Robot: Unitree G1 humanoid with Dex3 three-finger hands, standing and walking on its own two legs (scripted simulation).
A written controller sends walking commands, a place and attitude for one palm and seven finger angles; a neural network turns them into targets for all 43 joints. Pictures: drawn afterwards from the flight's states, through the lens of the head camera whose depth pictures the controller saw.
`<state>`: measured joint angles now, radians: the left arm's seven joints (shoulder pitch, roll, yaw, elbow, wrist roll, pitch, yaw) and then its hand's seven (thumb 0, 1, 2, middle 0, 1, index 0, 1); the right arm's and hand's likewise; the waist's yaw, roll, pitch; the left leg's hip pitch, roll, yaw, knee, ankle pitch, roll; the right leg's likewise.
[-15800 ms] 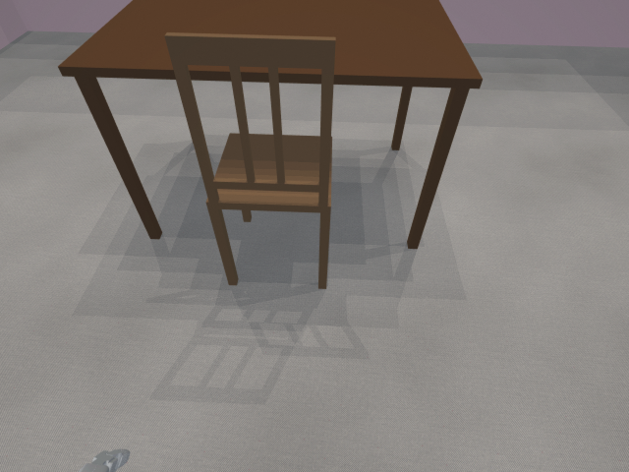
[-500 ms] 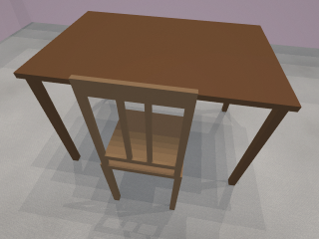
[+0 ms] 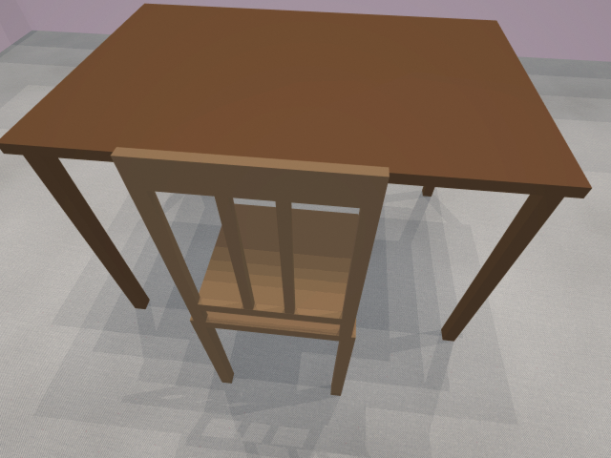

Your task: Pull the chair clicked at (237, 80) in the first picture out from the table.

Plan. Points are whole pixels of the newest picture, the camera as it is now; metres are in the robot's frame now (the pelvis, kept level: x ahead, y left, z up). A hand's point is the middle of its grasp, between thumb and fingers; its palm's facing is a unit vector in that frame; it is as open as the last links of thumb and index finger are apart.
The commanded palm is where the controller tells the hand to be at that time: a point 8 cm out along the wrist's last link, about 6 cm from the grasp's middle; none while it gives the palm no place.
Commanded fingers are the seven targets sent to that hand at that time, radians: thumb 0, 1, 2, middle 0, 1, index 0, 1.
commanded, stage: come to a stop and stand still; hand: left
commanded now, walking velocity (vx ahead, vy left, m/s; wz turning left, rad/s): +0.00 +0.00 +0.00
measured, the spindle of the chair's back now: (238, 260) +0.44 +0.14 -0.07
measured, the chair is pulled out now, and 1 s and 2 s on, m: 0.00 0.00 0.00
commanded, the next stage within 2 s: look again from close up in 0.60 s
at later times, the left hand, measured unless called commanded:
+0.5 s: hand out of the picture -0.04 +0.20 -0.17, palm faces +0.00 -0.97 -0.23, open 7.4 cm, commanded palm none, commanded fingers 0.00 0.90 0.90 -0.20 -0.30 -0.20 -0.30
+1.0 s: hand out of the picture -0.05 +0.19 -0.17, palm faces +0.00 -0.98 -0.20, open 7.4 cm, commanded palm none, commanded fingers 0.00 0.90 0.90 -0.20 -0.30 -0.20 -0.30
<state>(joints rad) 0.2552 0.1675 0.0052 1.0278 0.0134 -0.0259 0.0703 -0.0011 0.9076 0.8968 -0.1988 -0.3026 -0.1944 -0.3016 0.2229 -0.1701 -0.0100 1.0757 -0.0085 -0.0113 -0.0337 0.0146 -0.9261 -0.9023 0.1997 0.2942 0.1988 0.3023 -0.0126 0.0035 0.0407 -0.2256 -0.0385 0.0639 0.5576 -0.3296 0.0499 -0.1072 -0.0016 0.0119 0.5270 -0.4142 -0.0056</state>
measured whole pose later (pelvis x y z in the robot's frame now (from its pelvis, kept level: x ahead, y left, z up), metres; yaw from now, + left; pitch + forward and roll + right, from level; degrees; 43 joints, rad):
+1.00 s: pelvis -0.05 +0.03 +0.01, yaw +0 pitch -1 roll +0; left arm 0.29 0.15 -0.01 1.11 0.02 0.00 0.05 0.00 0.91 0.90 -0.20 -0.30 -0.20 -0.30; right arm 0.24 -0.15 0.00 1.14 0.00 0.00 -0.02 0.01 -0.92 -0.90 0.20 0.29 0.20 0.30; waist 0.00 -0.02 0.06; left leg -0.20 -0.08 0.08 0.40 -0.18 0.09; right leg -0.12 -0.04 0.02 0.44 -0.30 0.03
